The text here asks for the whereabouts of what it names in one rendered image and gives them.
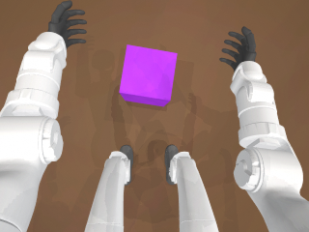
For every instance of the robot right shin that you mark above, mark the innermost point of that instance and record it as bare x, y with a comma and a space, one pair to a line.
180, 154

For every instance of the left robot hand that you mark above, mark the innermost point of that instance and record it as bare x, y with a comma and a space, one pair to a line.
60, 23

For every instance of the carton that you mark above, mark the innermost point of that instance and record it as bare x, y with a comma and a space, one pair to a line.
148, 75

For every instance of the robot left forearm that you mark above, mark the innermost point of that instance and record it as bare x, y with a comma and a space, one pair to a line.
39, 79

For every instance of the right robot hand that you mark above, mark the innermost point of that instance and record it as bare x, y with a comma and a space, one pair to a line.
246, 49

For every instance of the left robot foot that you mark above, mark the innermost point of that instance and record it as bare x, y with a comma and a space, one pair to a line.
127, 150

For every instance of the robot right forearm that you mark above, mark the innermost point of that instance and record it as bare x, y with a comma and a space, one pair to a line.
258, 119

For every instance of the robot left upper arm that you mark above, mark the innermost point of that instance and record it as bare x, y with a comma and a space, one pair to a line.
28, 144

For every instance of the robot right upper arm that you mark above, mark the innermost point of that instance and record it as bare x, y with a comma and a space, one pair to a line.
273, 179

